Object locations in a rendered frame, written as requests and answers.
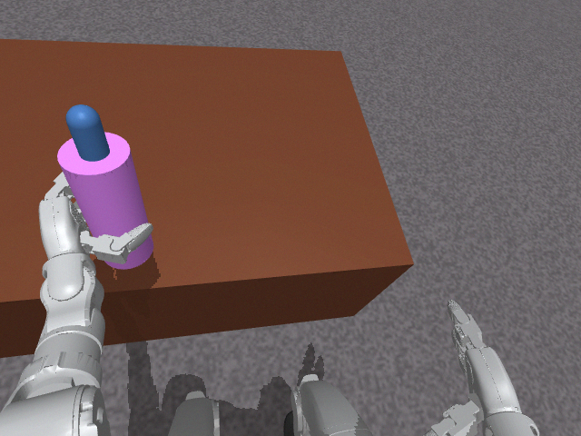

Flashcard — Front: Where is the left robot arm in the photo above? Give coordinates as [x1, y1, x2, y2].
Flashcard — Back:
[0, 253, 111, 436]

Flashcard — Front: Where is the right robot hand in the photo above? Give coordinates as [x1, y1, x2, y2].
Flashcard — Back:
[423, 300, 522, 436]

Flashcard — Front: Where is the bottle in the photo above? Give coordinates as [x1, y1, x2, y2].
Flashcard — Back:
[57, 104, 153, 270]

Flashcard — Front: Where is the left robot hand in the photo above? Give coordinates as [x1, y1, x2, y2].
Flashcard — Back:
[39, 172, 153, 264]

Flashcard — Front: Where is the right robot arm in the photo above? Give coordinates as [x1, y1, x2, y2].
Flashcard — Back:
[482, 411, 539, 436]

